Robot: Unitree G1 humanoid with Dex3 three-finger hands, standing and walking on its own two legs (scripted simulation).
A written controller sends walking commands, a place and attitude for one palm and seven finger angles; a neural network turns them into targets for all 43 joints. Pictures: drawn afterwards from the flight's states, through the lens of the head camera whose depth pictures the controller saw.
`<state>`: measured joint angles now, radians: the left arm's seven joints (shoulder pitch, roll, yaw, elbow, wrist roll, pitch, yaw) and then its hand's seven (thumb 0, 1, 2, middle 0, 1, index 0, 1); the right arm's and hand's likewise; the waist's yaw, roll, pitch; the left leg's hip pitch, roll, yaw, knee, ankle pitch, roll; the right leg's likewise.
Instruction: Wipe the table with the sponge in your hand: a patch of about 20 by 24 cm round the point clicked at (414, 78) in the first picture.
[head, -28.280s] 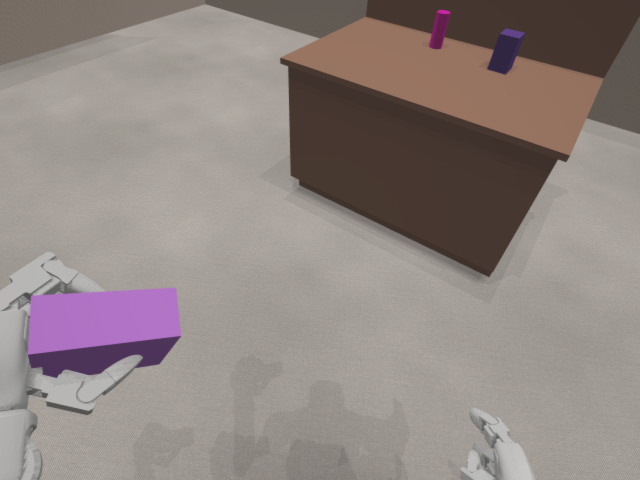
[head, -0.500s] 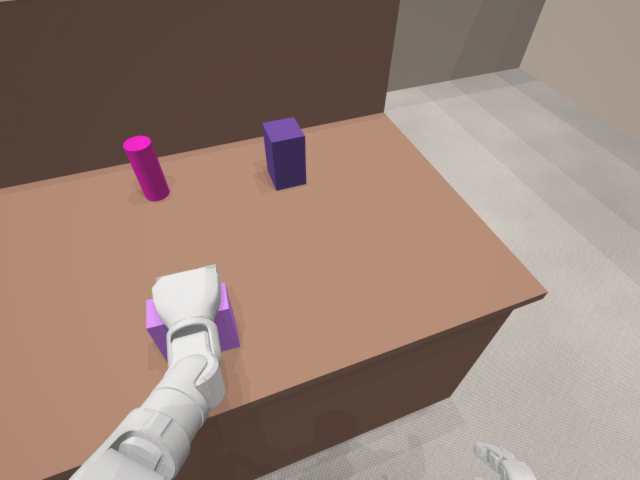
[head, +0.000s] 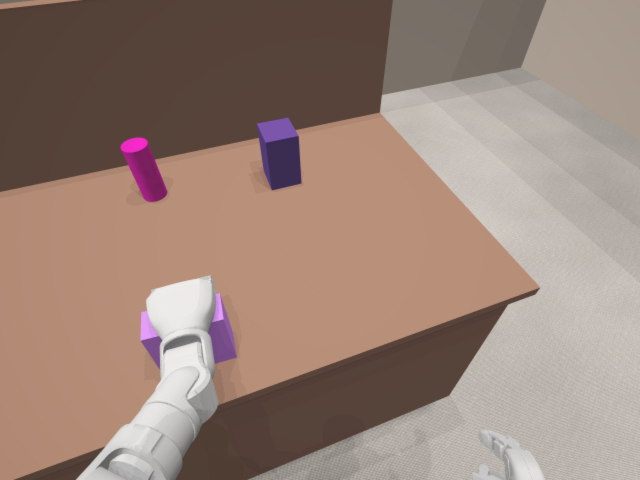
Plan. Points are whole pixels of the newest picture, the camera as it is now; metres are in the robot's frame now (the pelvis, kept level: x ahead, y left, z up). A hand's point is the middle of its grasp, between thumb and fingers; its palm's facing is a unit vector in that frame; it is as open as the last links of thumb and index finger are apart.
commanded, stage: slide across to the third lane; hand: left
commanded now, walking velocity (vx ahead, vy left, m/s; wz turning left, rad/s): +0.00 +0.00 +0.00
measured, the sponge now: (195, 342) +0.32 +0.22 -0.06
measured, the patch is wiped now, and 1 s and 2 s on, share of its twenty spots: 0.70 0.70 0.70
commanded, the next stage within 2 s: wipe forward along the third lane in 1.72 s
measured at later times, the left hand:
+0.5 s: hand (206, 321) +0.34 +0.20 -0.02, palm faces -0.13 -0.01 -0.99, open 9.3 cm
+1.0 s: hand (233, 316) +0.35 +0.16 -0.02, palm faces -0.13 -0.01 -0.99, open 9.3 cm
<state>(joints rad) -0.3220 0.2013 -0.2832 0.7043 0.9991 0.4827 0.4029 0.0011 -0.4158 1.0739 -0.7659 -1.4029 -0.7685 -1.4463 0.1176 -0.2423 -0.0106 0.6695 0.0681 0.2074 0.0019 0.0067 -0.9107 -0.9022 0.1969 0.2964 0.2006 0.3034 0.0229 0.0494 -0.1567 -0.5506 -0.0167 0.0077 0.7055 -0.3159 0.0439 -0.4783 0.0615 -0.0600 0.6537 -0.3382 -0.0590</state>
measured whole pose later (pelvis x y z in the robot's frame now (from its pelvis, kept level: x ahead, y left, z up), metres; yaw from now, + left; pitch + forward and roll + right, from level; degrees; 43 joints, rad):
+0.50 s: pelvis -0.01 +0.00 +0.00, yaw +1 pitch +9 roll -1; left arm -0.46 0.17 -0.35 0.86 0.94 0.44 0.41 0.00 -0.42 1.07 -0.78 -1.39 -0.78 -1.44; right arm 0.14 -0.23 -0.03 0.73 0.07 0.16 0.01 0.01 -0.91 -0.90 0.20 0.30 0.20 0.30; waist 0.03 0.07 -0.14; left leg -0.55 -0.03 -0.01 0.69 -0.29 0.04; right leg -0.48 0.05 -0.08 0.65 -0.33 -0.06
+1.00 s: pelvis -0.02 -0.01 +0.00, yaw +1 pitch +10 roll -1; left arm -0.60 0.08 -0.35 1.08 0.92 0.46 0.49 0.01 -0.44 1.07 -0.79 -1.38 -0.80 -1.42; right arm 0.13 -0.22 -0.04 0.77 0.06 0.16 0.03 0.01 -0.91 -0.90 0.20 0.30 0.20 0.30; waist 0.00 0.06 -0.15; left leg -0.58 -0.02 -0.01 0.68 -0.27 0.03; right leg -0.51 0.06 -0.07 0.64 -0.31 -0.07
